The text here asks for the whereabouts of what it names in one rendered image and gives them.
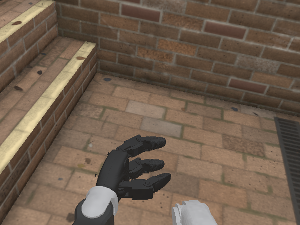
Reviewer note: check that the left robot forearm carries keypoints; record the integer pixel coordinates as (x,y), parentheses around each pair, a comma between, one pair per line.
(98,208)

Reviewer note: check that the robot right thigh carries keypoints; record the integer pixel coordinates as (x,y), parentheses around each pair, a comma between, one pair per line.
(192,212)

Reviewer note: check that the left robot hand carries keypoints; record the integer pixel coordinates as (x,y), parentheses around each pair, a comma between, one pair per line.
(117,170)

